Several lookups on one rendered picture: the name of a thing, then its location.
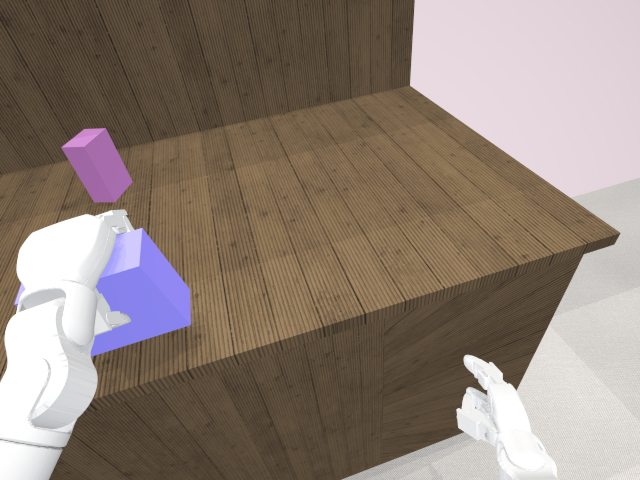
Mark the robot left hand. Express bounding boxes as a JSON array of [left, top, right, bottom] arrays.
[[17, 209, 134, 336]]

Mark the robot right hand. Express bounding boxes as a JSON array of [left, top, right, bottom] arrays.
[[456, 355, 532, 447]]

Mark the robot right forearm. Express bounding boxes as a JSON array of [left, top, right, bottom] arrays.
[[495, 429, 558, 480]]

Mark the table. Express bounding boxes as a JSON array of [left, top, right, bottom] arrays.
[[0, 0, 620, 480]]

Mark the sponge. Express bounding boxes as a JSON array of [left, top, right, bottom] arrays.
[[14, 228, 191, 357]]

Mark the robot left forearm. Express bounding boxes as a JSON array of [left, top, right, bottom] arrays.
[[0, 280, 98, 480]]

